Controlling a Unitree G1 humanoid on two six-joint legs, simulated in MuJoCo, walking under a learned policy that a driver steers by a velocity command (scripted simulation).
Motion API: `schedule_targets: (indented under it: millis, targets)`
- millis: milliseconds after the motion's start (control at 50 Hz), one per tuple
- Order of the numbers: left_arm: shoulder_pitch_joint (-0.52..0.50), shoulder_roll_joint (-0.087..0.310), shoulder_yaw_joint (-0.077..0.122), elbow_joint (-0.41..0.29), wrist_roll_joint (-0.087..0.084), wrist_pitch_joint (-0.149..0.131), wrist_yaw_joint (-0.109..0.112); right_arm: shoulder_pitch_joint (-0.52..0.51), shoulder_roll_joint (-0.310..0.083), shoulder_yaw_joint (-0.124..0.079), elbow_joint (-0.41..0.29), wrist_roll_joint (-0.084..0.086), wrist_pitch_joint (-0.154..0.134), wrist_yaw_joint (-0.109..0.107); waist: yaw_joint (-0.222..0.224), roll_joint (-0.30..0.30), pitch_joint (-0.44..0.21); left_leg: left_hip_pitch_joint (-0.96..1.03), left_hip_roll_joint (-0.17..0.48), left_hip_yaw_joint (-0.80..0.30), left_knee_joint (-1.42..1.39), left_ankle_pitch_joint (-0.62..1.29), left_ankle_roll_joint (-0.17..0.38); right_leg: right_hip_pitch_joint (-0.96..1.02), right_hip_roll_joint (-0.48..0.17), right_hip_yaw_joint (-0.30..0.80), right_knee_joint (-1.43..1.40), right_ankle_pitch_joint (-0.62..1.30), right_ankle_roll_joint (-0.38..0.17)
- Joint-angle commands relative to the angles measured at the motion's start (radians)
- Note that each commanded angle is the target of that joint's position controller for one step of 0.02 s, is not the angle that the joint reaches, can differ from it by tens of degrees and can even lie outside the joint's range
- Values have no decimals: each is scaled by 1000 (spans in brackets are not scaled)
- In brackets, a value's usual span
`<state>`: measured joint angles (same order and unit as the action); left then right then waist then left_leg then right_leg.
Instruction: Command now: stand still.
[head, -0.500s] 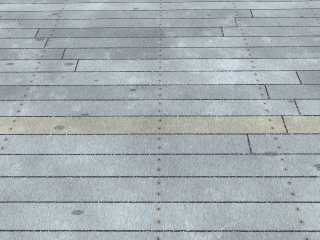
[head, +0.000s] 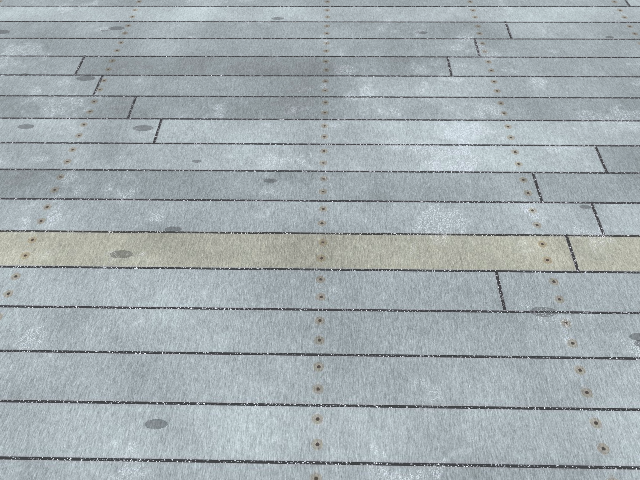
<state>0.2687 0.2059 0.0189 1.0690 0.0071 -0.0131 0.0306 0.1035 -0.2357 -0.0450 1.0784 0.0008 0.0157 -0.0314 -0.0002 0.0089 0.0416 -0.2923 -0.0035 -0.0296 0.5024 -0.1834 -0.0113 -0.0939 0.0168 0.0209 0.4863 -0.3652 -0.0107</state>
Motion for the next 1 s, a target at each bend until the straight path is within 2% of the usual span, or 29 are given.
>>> schedule_targets:
  millis: [20,440,1000]
  targets:
    - [60,101,14,-12,0,-7,4,-15,-106,-16,-30,0,-8,-4,0,-15,-12,151,35,-33,-42,153,46,-176,-45,32,-122,146,-14]
    - [144,69,3,15,-3,-13,8,40,-84,-9,-2,2,-5,-11,-1,-11,4,138,30,-39,-47,129,51,-191,-37,15,-124,122,-10]
    - [213,40,4,15,-5,-19,10,81,-63,-6,1,5,-4,-17,-2,-14,16,134,26,-41,-41,141,52,-196,-36,9,-123,128,-9]
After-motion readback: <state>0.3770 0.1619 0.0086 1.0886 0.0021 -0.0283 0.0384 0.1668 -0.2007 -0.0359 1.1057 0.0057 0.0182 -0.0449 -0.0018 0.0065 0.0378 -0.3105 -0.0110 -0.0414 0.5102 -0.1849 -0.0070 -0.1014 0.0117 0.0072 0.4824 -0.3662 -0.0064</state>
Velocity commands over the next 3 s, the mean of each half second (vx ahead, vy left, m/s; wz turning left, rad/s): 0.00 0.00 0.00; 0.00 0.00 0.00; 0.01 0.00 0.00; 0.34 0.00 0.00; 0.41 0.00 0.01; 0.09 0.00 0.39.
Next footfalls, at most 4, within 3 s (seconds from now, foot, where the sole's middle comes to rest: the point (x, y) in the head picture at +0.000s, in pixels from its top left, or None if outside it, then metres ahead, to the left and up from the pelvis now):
2.20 right None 0.49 -0.11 -0.77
2.70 left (297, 413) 0.65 0.09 -0.77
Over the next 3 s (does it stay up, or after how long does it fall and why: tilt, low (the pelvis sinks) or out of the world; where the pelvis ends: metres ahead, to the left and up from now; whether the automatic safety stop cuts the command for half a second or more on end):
stays up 0.56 -0.01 0.00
